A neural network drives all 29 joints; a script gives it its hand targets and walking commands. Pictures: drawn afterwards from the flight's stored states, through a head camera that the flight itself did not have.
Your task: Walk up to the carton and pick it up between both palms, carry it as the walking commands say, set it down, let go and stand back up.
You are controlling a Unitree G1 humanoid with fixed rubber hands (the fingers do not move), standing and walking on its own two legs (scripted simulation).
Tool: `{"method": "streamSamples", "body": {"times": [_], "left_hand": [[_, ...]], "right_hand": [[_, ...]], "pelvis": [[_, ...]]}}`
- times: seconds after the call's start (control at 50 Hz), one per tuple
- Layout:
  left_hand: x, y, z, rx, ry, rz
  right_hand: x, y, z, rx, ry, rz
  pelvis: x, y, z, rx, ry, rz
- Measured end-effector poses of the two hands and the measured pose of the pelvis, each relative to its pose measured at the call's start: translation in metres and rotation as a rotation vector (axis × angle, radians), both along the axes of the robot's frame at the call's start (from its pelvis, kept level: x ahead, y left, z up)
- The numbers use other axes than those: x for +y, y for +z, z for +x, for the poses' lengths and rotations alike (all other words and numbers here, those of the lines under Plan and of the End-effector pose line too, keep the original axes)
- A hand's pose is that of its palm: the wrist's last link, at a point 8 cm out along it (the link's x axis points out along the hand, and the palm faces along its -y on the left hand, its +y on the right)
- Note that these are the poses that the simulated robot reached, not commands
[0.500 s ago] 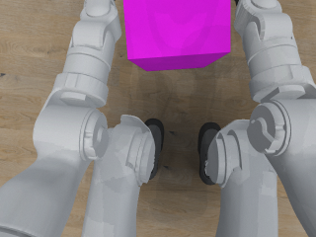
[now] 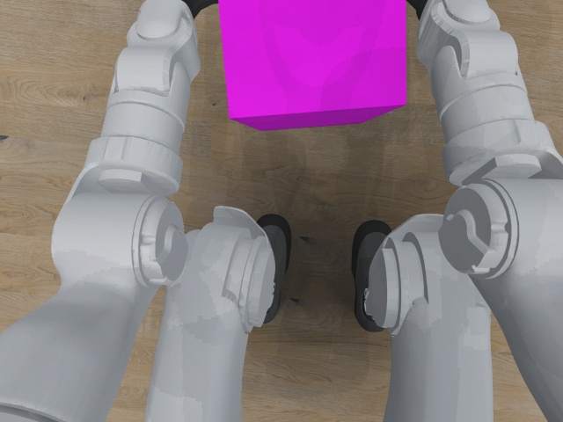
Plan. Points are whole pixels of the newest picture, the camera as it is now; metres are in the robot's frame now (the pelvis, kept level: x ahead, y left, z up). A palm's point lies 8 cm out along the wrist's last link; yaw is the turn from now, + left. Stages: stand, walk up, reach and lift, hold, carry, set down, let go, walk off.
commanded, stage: set down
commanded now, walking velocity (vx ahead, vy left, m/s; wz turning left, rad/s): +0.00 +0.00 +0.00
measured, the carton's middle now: (306, 9) +0.55 +0.01 -0.24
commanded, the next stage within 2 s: none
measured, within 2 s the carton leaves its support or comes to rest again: neither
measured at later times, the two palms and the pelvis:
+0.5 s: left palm (177, 11) +0.53 +0.15 -0.18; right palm out of the picture +0.55 -0.13 -0.18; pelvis +0.00 +0.00 +0.00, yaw +0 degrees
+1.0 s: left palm (158, 21) +0.53 +0.18 -0.19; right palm (464, 0) +0.54 -0.16 -0.19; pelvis +0.00 +0.00 +0.00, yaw +0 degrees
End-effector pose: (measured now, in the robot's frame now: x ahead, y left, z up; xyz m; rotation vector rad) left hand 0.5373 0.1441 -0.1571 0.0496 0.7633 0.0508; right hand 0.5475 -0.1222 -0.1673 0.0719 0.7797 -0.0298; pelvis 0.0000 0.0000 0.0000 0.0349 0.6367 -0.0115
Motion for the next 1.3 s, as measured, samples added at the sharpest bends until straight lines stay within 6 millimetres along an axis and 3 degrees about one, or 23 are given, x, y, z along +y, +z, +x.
{"method": "streamSamples", "body": {"times": [0.28,0.42,0.54,0.64,0.96,1.12,1.3], "left_hand": [[0.001,-0.002,-0.002,-0.003,-0.011,0.000],[0.002,-0.015,-0.007,0.032,-0.007,0.002],[0.012,-0.026,-0.002,-0.001,0.041,0.021],[0.020,-0.034,-0.011,0.027,0.073,0.022],[0.031,-0.032,-0.012,0.022,0.104,0.027],[0.033,0.001,-0.007,-0.036,0.127,0.024],[0.026,0.055,-0.005,-0.035,0.117,0.024]], "right_hand": [[-0.001,-0.003,-0.002,-0.007,0.001,0.000],[-0.002,-0.012,-0.004,-0.003,0.024,-0.061],[-0.018,-0.021,0.003,-0.042,0.037,-0.180],[-0.029,-0.028,-0.003,-0.017,0.013,-0.183],[-0.033,-0.028,-0.005,-0.013,0.005,-0.182],[-0.045,0.007,0.002,-0.070,-0.029,-0.197],[-0.053,0.057,-0.006,-0.058,-0.034,-0.203]], "pelvis": [[-0.001,-0.002,-0.001,-0.012,0.000,0.001],[-0.001,0.000,-0.001,-0.026,-0.001,0.001],[-0.001,0.003,-0.005,-0.083,-0.003,0.000],[-0.002,0.003,-0.004,-0.077,-0.005,0.001],[-0.002,0.003,-0.004,-0.079,-0.005,0.001],[-0.002,0.010,-0.007,-0.116,-0.007,0.002],[-0.004,0.044,-0.010,-0.152,-0.015,0.003]]}}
